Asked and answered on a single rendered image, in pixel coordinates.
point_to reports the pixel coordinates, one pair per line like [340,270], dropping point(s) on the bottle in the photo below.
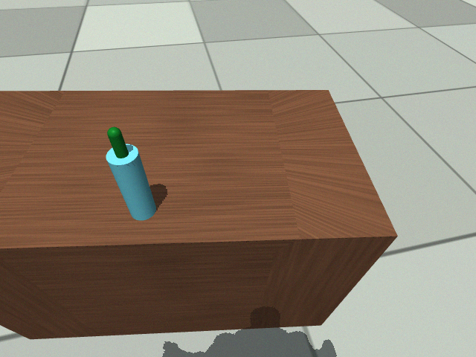
[127,168]

